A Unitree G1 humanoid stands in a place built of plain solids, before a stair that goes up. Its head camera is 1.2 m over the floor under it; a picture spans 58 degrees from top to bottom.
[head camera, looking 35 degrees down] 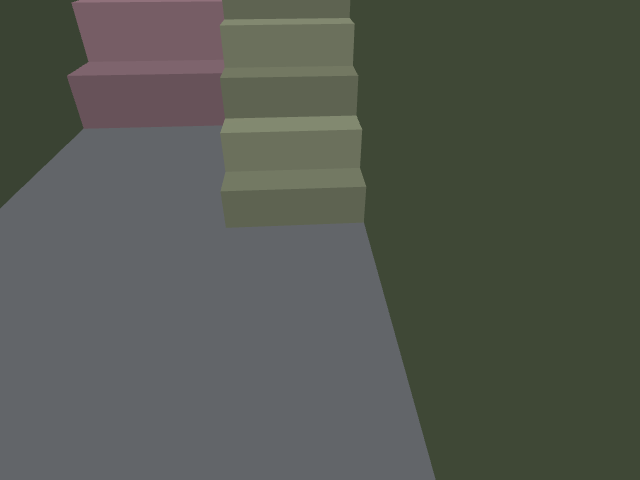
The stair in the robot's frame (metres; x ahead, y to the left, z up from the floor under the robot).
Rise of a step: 0.21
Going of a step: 0.21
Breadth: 0.70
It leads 4 degrees to the left of straight ahead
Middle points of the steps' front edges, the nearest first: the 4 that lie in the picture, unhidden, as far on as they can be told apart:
1.84 0.12 0.21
2.06 0.14 0.41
2.27 0.15 0.62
2.48 0.17 0.83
